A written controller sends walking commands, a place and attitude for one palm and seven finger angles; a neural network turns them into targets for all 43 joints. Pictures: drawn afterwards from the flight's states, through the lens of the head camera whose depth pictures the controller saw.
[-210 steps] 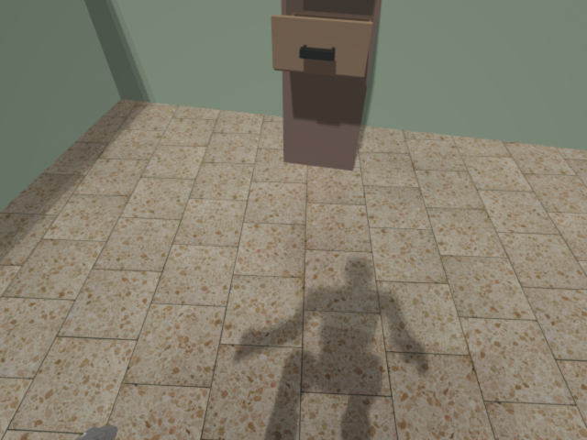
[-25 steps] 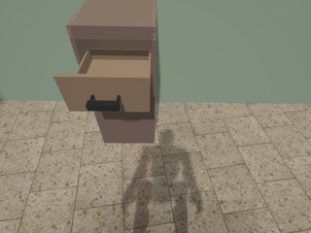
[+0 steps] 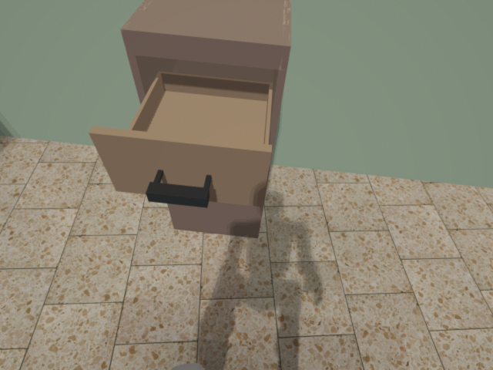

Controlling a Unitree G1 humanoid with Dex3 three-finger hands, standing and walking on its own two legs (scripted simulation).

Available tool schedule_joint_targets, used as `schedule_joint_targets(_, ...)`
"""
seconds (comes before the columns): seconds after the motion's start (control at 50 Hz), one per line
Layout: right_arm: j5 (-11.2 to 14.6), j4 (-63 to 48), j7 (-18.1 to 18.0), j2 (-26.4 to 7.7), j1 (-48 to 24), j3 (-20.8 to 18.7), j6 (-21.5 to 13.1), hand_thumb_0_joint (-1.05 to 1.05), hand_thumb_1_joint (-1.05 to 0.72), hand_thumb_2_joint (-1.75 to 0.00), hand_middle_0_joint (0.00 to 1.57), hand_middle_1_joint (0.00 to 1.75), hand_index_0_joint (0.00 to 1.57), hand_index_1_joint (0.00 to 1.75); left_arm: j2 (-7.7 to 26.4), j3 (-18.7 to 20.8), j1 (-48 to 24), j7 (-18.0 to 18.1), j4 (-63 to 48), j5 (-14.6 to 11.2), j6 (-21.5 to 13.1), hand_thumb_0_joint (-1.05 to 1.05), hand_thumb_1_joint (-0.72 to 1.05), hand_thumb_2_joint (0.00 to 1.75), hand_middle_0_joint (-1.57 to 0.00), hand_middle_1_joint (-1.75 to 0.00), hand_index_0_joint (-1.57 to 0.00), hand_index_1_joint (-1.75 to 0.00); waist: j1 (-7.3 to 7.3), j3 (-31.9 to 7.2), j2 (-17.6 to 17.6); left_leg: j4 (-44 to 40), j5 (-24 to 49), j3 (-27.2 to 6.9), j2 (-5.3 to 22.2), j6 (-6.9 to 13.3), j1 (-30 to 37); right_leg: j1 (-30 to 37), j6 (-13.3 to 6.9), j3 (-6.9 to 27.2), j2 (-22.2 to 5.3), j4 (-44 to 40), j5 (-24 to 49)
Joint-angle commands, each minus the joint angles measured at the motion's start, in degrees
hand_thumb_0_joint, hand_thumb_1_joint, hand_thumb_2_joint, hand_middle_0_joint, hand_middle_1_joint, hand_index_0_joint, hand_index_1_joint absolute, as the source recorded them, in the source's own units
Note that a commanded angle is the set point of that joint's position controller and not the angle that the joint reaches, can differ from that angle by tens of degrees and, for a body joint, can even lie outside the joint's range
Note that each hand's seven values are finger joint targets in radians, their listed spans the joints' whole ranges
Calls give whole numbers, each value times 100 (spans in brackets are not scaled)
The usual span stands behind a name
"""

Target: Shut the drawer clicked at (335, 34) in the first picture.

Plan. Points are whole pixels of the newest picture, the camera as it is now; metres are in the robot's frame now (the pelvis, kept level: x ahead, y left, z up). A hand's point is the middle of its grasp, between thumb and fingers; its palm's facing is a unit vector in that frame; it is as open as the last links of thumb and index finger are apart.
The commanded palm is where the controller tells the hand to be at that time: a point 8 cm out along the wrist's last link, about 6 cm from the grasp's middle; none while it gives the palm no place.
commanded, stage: take the last steps up to it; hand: left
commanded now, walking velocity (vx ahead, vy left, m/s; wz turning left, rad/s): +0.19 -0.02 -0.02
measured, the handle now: (181, 185) +0.44 +0.18 -0.01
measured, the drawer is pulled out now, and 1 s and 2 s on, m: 0.28 0.28 0.28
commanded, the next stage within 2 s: come to a stop and stand still in 0.14 s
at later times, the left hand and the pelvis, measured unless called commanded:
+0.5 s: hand (174, 338) +0.19 +0.15 -0.14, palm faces +0.05 -0.97 -0.24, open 7.2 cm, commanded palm none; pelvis +0.10 -0.03 +0.01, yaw +1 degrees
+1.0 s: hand out of the picture +0.04 +0.20 -0.16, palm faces +0.04 -0.98 -0.18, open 7.4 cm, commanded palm none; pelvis +0.06 +0.02 +0.02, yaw +0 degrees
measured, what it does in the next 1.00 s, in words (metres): steps on the spot: right foot, then left foot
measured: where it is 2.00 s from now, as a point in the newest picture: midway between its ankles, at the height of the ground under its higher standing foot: outside the picture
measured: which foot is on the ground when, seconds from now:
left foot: down 0.00-0.30, up 0.32-0.68, down 0.70-1.00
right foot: up 0.00-0.26, down 0.28-0.72, up 0.74-1.00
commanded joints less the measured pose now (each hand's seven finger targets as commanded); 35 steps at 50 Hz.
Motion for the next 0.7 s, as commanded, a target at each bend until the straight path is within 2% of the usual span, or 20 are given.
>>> schedule_joint_targets(0.0, -18, 179, -181, -716, 1189, -152, -41, 0, -90, -90, 20, 30, 20, 30, 371, 106, -640, -57, -657, 38, -173, 0, 90, 90, -20, -30, -20, -30, -513, -75, 899, -2093, 1305, -1856, 1756, 872, 1307, -2114, -83, 321, -253, 1628, 388)
schedule_joint_targets(0.04, -19, 131, -190, -537, 925, -97, -77, 0, -90, -90, 20, 30, 20, 30, 196, 91, -390, -68, -592, 45, -58, 0, 90, 90, -20, -30, -20, -30, -251, -79, 952, -2179, 1532, -1217, 1451, 738, 752, -1521, -5, 200, -251, 920, 618)
schedule_joint_targets(0.06, -20, 89, -190, -542, 849, -117, -68, 0, -90, -90, 20, 30, 20, 30, 157, 82, -344, -73, -608, 45, -8, 0, 90, 90, -20, -30, -20, -30, -204, -118, 1007, -2211, 1379, -1065, 1366, 747, 636, -1320, 15, 138, -236, 497, 662)
schedule_joint_targets(0.1, -33, 76, -181, -618, 804, -125, -48, 0, -90, -90, 20, 30, 20, 30, 134, 59, -460, -80, -683, 52, 17, 0, 90, 90, -20, -30, -20, -30, -176, -101, 845, -2246, 1214, -972, 1302, 780, 517, -1020, 31, 18, -145, -221, 788)
schedule_joint_targets(0.16, -39, 107, -148, -733, 764, -178, 36, 0, -90, -90, 20, 30, 20, 30, 193, 50, -678, -93, -815, 70, 37, 0, 90, 90, -20, -30, -20, -30, -173, 5, 1018, -2209, 336, -974, 1251, 738, 417, -714, 56, -169, 0, -917, 1125)
schedule_joint_targets(0.22, -30, 157, -135, -694, 706, -159, 101, 0, -90, -90, 20, 30, 20, 30, 353, 80, -495, -82, -757, 91, -14, 0, 90, 90, -20, -30, -20, -30, 30, -5, 622, -1582, -206, -821, 980, 418, 189, 101, 61, -343, 204, -1981, 1764)
schedule_joint_targets(0.24, 0, 194, -135, -515, 744, -105, 104, 0, -90, -90, 20, 30, 20, 30, 552, 100, -380, -37, -706, 96, -61, 0, 90, 90, -20, -30, -20, -30, 114, 1, 176, -1028, -225, -585, 666, 163, -36, 547, 21, 18, -2, -2532, 1999)
schedule_joint_targets(0.26, 41, 157, -127, -217, 885, -19, 106, 0, -90, -90, 20, 30, 20, 30, 917, 124, -293, 25, -662, 107, -128, 0, 90, 90, -20, -30, -20, -30, 81, -133, -828, -272, -739, -157, 137, -166, -492, 918, -258, 1182, -932, -2973, 2850)
schedule_joint_targets(0.28, 52, 132, -134, -128, 994, 25, 162, 0, -90, -90, 20, 30, 20, 30, 1201, 121, -333, 60, -695, 47, -125, 0, 90, 90, -20, -30, -20, -30, -46, -182, -1051, 164, -1516, -142, -39, -336, -297, 693, -657, 1651, -1680, -3382, 4033)
schedule_joint_targets(0.3, 46, 201, -176, -172, 962, 35, 242, 0, -90, -90, 20, 30, 20, 30, 1203, 115, -475, 81, -703, 8, -176, 0, 90, 90, -20, -30, -20, -30, -25, -384, -1387, 586, -1809, -431, 50, -355, 59, 461, -818, 1677, -1675, -3398, 5372)
schedule_joint_targets(0.32, 73, 275, -202, -227, 1049, 19, 276, 0, -90, -90, 20, 30, 20, 30, 1090, 65, -706, 115, -706, 3, -172, 0, 90, 90, -20, -30, -20, -30, -130, -430, -1245, 799, -1745, -594, 77, -369, 86, 560, -927, 1436, -1613, -3146, 6431)
schedule_joint_targets(0.34, 118, 361, -225, -212, 1131, 9, 305, 0, -90, -90, 20, 30, 20, 30, 1053, 60, -882, 158, -735, 11, -146, 0, 90, 90, -20, -30, -20, -30, -179, -562, -953, 915, -1660, -717, 70, -374, 32, 792, -1022, 1201, -1568, -2889, 7063)
schedule_joint_targets(0.38, 145, 396, -249, -225, 1102, -32, 395, 0, -90, -90, 20, 30, 20, 30, 1152, 130, -999, 218, -792, 21, -54, 0, 90, 90, -20, -30, -20, -30, -133, -740, -515, 1124, -1610, -719, -44, -418, -79, 1083, -1141, 965, -1566, -2696, 7318)
schedule_joint_targets(0.44, 90, 247, -232, -250, 892, -107, 549, 0, -90, -90, 20, 30, 20, 30, 1214, 233, -1096, 236, -910, 51, 71, 0, 90, 90, -20, -30, -20, -30, -84, -548, -365, 1732, -1407, -774, -170, -472, -258, 687, -1231, 892, -1583, -2873, 6586)
schedule_joint_targets(0.52, 71, 17, -168, -299, 825, -172, 622, 0, -90, -90, 20, 30, 20, 30, 1312, 303, -1392, 240, -1146, 87, 161, 0, 90, 90, -20, -30, -20, -30, -143, -562, -616, 1767, -1240, -833, -162, -496, -196, 274, -1208, 775, -1530, -3064, 5269)
schedule_joint_targets(0.58, 89, -78, -138, -235, 866, -161, 551, 0, -90, -90, 20, 30, 20, 30, 1313, 305, -1470, 211, -1196, 117, 189, 0, 90, 90, -20, -30, -20, -30, -196, -673, -878, 856, -1016, -688, -171, -452, 201, 100, -1065, 763, -1314, -3106, 3967)
schedule_joint_targets(0.62, 68, 10, -140, -216, 1177, -108, 465, 0, -90, -90, 20, 30, 20, 30, 1257, 283, -1537, 188, -1191, 72, 216, 0, 90, 90, -20, -30, -20, -30, -351, -768, -791, -382, -142, -529, -231, -407, 897, -174, -735, 639, -993, -2915, 2850)
schedule_joint_targets(0.64, 65, 100, -133, -238, 1318, -87, 407, 0, -90, -90, 20, 30, 20, 30, 1131, 228, -1525, 166, -1160, 28, 236, 0, 90, 90, -20, -30, -20, -30, -420, -721, -526, -1085, 333, -527, -183, -375, 1401, -544, -483, 511, -746, -2748, 1974)
schedule_joint_targets(0.66, 27, 81, -137, -532, 1261, -96, 328, 0, -90, -90, 20, 30, 20, 30, 827, 150, -1329, 132, -1156, -23, 263, 0, 90, 90, -20, -30, -20, -30, -345, -587, 516, -1723, 64, -1356, 431, -193, 1402, -958, -190, 312, -271, -2280, 985)
schedule_joint_targets(0.68, -21, -64, -143, -892, 1080, -145, 297, 0, -90, -90, 20, 30, 20, 30, 504, 81, -1176, 106, -1175, -28, 281, 0, 90, 90, -20, -30, -20, -30, -300, -338, 1505, -2491, -514, -2531, 1406, 172, 564, -872, 97, 18, 160, -1680, 307)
